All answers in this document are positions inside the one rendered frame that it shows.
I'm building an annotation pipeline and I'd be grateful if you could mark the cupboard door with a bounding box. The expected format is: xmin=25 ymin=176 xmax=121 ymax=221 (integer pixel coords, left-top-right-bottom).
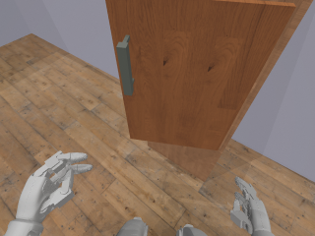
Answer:
xmin=105 ymin=0 xmax=296 ymax=150

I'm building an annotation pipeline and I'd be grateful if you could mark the right robot hand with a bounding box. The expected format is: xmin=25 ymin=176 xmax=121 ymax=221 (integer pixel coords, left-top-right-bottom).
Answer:
xmin=230 ymin=176 xmax=272 ymax=236

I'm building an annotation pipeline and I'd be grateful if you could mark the robot left thigh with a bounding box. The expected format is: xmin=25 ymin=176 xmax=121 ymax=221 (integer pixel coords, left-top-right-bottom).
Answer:
xmin=116 ymin=219 xmax=149 ymax=236

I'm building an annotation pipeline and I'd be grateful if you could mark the robot thigh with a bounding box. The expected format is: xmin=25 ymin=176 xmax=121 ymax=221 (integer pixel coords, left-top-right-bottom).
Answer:
xmin=176 ymin=226 xmax=207 ymax=236
xmin=116 ymin=219 xmax=149 ymax=236

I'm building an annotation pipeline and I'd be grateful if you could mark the robot right thigh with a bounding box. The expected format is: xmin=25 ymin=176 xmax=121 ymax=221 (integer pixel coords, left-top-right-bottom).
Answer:
xmin=176 ymin=226 xmax=207 ymax=236

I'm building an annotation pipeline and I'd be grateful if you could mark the left robot forearm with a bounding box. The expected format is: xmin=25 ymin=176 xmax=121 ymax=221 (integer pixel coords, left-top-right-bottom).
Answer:
xmin=3 ymin=218 xmax=44 ymax=236

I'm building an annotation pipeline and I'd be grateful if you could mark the handle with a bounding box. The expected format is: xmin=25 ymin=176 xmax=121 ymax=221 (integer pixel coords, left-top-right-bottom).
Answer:
xmin=116 ymin=34 xmax=135 ymax=96

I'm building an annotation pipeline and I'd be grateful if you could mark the left robot hand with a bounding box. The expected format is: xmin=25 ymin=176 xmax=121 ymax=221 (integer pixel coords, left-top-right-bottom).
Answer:
xmin=16 ymin=150 xmax=93 ymax=223

